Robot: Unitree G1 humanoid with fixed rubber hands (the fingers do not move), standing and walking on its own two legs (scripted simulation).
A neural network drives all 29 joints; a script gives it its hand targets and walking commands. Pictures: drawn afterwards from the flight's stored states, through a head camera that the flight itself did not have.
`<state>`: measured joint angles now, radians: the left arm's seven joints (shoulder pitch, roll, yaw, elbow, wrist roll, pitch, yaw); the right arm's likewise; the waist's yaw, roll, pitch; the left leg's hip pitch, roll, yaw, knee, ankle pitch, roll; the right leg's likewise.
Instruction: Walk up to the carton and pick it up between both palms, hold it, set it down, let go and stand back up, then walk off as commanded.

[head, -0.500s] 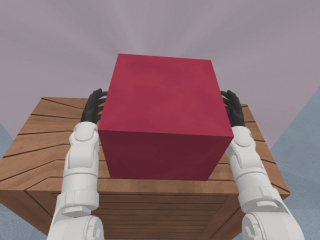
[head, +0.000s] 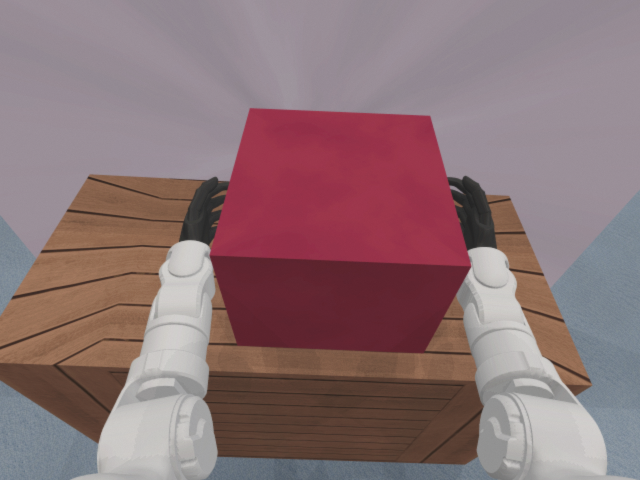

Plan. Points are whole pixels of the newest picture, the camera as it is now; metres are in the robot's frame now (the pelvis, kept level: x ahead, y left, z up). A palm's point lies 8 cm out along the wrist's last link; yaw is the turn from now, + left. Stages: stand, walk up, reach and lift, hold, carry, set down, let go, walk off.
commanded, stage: set down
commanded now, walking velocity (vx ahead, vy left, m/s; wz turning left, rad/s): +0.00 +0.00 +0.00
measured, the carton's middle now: (335, 228) +0.44 +0.02 +0.05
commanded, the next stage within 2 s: none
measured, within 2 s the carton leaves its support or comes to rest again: rests again in 1.66 s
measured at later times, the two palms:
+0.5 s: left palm (213, 240) +0.41 +0.19 +0.05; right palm (468, 246) +0.41 -0.17 +0.07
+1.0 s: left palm (217, 249) +0.42 +0.19 +0.02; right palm (457, 255) +0.42 -0.17 +0.03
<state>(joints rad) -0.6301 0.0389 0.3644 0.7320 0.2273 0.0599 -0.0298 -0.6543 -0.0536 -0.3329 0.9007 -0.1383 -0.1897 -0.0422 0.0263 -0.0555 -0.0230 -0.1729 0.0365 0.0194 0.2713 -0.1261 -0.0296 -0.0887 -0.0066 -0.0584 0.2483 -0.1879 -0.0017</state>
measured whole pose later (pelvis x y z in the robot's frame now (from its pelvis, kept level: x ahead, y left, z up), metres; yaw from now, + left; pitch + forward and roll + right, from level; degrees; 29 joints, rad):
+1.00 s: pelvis +0.00 +0.01 -0.01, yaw -1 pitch +18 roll -1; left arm -0.84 0.14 0.32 1.29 0.11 -0.32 0.04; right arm -0.79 -0.08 -0.50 1.14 -0.28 -0.37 -0.03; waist 0.03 -0.01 -0.14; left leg -0.52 0.05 0.03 0.35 -0.13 -0.02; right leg -0.44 0.00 -0.04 0.31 -0.18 0.00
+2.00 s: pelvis -0.01 +0.01 -0.02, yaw -2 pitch +23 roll -1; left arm -0.92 0.16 0.39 1.44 0.12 -0.52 0.03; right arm -0.86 -0.09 -0.61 1.22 -0.36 -0.49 -0.01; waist 0.03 0.00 -0.15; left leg -0.67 0.05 0.04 0.40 -0.13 -0.01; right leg -0.60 0.00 -0.03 0.39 -0.18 0.01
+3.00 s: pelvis -0.01 +0.01 -0.02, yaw -3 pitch +22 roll -1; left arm -0.89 0.12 0.50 1.30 0.26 -0.45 0.03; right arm -0.84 -0.05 -0.69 1.13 -0.43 -0.44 0.02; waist 0.04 -0.03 -0.12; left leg -0.66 0.05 0.05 0.41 -0.13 -0.01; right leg -0.60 0.00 -0.02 0.40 -0.19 0.01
